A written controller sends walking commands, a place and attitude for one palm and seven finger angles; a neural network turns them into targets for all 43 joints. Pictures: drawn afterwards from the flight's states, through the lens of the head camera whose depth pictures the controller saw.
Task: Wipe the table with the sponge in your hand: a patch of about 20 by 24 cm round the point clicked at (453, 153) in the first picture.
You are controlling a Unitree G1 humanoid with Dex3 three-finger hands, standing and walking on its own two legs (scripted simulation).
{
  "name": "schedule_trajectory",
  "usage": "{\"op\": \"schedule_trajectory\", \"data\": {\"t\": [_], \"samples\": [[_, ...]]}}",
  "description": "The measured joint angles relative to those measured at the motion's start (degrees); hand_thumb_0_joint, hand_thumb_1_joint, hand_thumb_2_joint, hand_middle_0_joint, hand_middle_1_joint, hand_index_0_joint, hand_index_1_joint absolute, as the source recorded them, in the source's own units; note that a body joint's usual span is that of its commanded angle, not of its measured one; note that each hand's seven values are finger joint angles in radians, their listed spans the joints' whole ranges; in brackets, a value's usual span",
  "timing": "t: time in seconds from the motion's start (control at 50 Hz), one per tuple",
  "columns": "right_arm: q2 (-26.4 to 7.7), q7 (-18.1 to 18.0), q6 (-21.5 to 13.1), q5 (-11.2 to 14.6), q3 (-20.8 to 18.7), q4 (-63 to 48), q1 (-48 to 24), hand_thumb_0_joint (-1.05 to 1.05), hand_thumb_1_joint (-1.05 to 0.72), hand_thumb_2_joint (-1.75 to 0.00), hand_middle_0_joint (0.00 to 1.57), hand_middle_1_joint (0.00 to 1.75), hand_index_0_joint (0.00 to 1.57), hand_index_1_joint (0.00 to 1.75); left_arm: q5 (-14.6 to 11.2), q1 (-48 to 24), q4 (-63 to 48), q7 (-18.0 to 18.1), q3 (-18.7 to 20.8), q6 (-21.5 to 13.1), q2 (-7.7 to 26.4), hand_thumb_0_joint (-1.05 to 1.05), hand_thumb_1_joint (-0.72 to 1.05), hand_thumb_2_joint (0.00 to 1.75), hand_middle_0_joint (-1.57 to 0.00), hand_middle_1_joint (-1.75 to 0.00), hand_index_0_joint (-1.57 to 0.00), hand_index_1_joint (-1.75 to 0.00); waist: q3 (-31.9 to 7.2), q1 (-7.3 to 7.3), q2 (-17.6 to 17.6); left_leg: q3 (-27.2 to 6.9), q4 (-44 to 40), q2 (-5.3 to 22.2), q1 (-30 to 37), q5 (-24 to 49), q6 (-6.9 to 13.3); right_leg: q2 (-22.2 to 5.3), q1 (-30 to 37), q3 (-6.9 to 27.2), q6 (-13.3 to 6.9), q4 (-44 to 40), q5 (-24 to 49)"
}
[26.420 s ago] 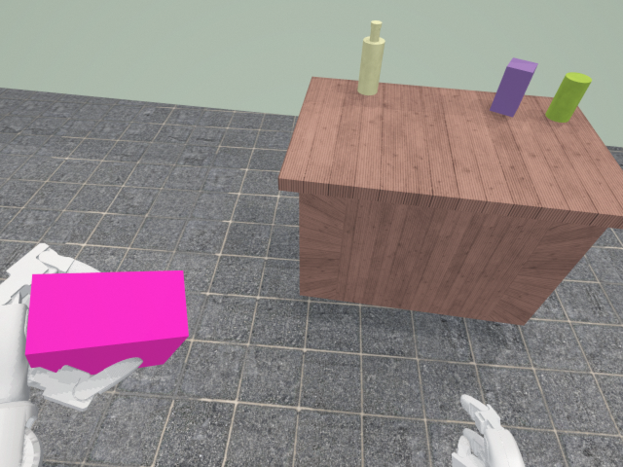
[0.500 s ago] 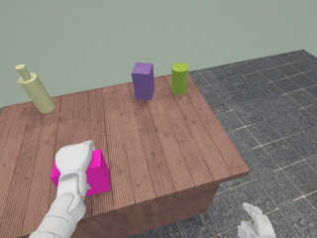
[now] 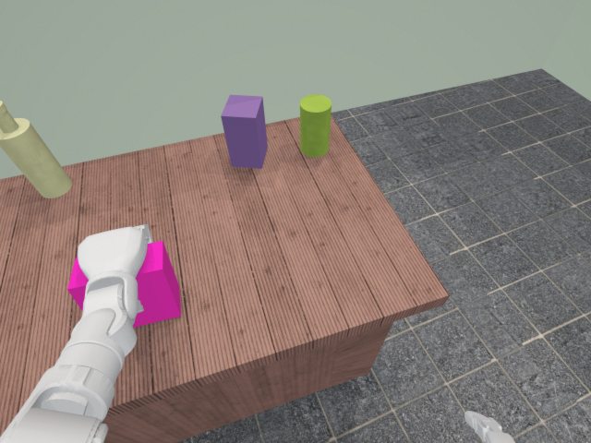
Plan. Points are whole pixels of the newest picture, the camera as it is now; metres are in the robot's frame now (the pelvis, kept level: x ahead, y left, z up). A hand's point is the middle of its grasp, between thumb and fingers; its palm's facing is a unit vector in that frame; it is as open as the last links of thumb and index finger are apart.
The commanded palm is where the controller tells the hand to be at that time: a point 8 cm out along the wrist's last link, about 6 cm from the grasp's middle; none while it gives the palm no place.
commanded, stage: wipe forward along the first lane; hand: left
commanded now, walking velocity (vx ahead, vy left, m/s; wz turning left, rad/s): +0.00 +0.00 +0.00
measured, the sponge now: (134, 295) +0.33 +0.30 -0.05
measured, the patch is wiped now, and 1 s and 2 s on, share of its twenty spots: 0.20 0.50 0.50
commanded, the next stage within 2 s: slide across to the middle lane in 1.12 s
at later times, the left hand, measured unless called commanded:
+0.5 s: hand (128, 243) +0.40 +0.31 +0.00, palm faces -0.12 +0.03 -0.99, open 10.4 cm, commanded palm +0.39 +0.30 +0.03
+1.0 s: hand (128, 220) +0.45 +0.33 +0.00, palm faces -0.13 +0.02 -0.99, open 10.4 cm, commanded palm +0.44 +0.32 +0.03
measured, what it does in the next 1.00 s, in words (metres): stands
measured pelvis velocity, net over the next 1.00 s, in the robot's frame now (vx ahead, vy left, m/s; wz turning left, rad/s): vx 0.01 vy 0.02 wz -0.01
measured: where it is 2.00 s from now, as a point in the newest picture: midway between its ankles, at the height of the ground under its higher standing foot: outside the picture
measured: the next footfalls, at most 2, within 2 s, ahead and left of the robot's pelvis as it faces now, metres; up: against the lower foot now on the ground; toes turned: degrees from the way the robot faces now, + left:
none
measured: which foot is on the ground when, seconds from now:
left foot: down 0.00-1.00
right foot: down 0.00-1.00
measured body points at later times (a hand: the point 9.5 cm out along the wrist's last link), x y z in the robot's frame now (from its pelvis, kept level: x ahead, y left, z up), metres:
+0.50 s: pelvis +0.00 +0.01 -0.01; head +0.06 +0.01 +0.44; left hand +0.40 +0.30 +0.05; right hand +0.09 -0.26 -0.14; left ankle +0.00 +0.09 -0.73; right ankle +0.02 -0.09 -0.73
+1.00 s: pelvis +0.01 +0.02 -0.02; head +0.10 +0.04 +0.43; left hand +0.45 +0.32 +0.05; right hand +0.06 -0.25 -0.14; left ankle +0.00 +0.09 -0.73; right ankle +0.02 -0.09 -0.73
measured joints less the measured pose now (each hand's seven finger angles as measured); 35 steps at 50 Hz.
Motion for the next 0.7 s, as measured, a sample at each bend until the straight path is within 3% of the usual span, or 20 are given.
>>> {"op": "schedule_trajectory", "data": {"t": [0.42,0.7], "samples": [[0.1,0.9,0.1,0.5,0.0,1.0,3.9,0.01,-0.9,-0.89,0.21,0.3,0.2,0.3,0.5,-12.1,13.1,2.2,1.1,-1.8,3.6,0.02,-0.54,1.03,-0.7,-1.31,-0.72,-1.32,-1.3,-2.93,-0.1,0.0,4.3,0.1,-7.5,-1.1,0.6,0.0,-6.7,-0.3,0.6,2.7,-0.3],[0.4,1.7,0.2,0.1,0.3,0.3,4.4,0.01,-0.9,-0.89,0.21,0.3,0.2,0.3,1.4,-18.4,18.2,1.9,1.1,-1.3,5.1,0.02,-0.54,1.03,-0.7,-1.31,-0.72,-1.32,-2.0,-4.0,-0.2,-0.1,6.2,0.1,-10.7,-2.2,1.2,0.0,-9.4,-0.4,1.2,3.6,-0.8]]}}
